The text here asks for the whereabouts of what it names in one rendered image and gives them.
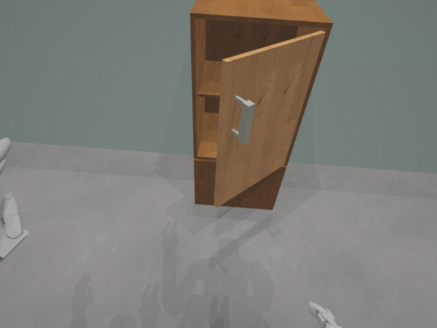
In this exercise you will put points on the handle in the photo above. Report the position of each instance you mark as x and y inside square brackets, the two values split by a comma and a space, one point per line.
[245, 120]

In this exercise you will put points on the robot left hand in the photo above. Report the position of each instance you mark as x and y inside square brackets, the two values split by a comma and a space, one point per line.
[12, 234]

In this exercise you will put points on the robot right hand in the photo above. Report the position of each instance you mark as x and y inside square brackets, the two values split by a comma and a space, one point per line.
[323, 316]

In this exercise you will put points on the cupboard door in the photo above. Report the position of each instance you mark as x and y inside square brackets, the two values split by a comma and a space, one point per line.
[276, 78]

